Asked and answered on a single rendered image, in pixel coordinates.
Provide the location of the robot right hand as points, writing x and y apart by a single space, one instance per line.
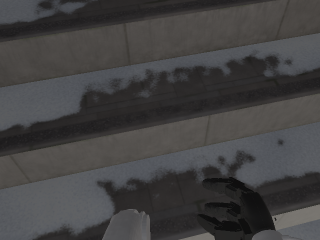
244 221

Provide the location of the robot left thigh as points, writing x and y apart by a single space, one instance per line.
128 225

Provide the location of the right robot forearm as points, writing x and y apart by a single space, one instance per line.
268 235

